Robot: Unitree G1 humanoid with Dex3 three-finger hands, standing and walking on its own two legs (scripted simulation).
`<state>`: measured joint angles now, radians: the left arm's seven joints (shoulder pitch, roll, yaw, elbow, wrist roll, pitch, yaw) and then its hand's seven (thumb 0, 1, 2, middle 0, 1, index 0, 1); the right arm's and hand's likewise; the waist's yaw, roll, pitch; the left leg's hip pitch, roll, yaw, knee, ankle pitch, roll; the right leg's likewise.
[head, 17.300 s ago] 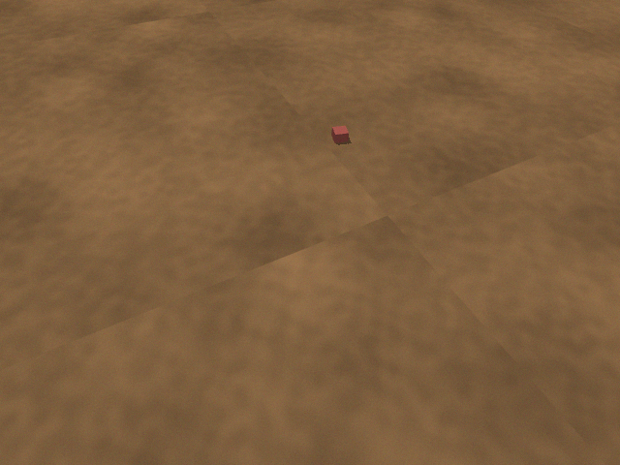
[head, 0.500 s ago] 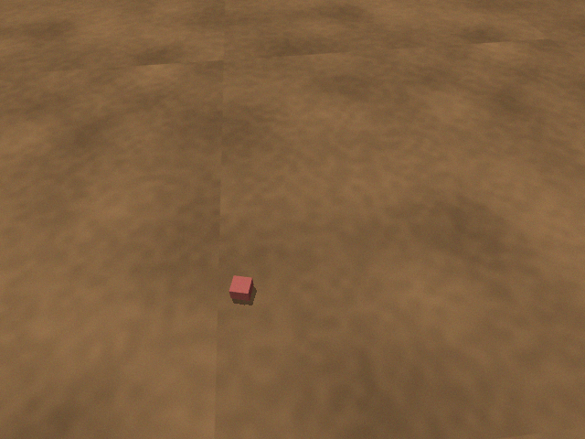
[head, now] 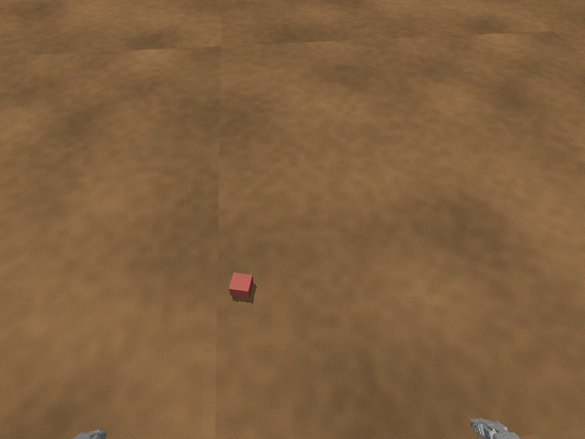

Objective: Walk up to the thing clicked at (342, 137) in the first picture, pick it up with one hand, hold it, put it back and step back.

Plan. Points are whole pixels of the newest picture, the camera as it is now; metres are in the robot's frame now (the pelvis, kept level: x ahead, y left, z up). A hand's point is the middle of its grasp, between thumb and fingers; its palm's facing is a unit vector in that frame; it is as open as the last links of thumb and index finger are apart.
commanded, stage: walk up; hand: left
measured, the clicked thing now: (241, 285) +0.74 +0.20 -0.75
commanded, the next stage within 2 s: stand in 0.18 s
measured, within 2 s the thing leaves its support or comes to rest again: neither
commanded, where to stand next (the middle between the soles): +0.33 +0.01 m, yaw -6 degrees
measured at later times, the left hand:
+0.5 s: hand out of the picture +0.06 +0.23 -0.15, palm faces -0.02 -0.94 -0.34, open 7.4 cm
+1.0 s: hand out of the picture +0.04 +0.23 -0.15, palm faces -0.03 -0.94 -0.35, open 7.4 cm
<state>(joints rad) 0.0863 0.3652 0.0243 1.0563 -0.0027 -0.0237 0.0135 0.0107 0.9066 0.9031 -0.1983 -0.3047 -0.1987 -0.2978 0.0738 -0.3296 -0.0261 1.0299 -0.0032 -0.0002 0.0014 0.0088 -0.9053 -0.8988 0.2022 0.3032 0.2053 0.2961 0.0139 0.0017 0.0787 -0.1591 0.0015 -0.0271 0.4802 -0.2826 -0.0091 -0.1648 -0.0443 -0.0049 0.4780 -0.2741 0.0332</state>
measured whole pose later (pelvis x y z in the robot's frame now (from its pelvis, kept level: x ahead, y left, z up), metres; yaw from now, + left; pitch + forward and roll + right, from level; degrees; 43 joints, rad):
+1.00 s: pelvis -0.03 -0.03 +0.01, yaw +0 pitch -2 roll +0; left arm 0.11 0.36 0.00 1.15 0.01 -0.01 -0.01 0.01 0.91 0.90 -0.20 -0.30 -0.20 -0.30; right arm 0.14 -0.35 0.00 1.13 -0.01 -0.01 0.01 0.01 -0.91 -0.90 0.20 0.30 0.20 0.30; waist 0.00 0.01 0.05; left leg -0.13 0.05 -0.04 0.33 -0.17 -0.05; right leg -0.15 0.00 -0.02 0.35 -0.16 0.00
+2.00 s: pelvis +0.22 -0.03 -0.02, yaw -5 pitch -4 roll +2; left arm 0.18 0.37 0.06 0.84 0.01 -0.05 -0.06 0.01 0.91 0.90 -0.20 -0.30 -0.20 -0.30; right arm 0.35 -0.37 -0.04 0.85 0.00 -0.03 0.02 0.01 -0.91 -0.90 0.20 0.30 0.20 0.30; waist -0.02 0.01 0.14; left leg -0.19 0.03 0.02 1.03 -0.51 0.03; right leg -0.36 -0.01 -0.04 0.64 -0.22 -0.06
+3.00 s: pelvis +0.25 -0.03 -0.01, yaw -3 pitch -3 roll +1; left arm 0.22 0.42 0.04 0.94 0.01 -0.01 0.02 0.01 0.91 0.90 -0.20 -0.30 -0.20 -0.30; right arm 0.15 -0.37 -0.04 0.93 -0.02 0.01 0.03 0.01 -0.91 -0.90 0.20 0.30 0.20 0.30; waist 0.03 -0.01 0.13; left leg -0.29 -0.01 -0.03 0.58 -0.25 0.00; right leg -0.30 -0.05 0.01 0.77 -0.52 -0.01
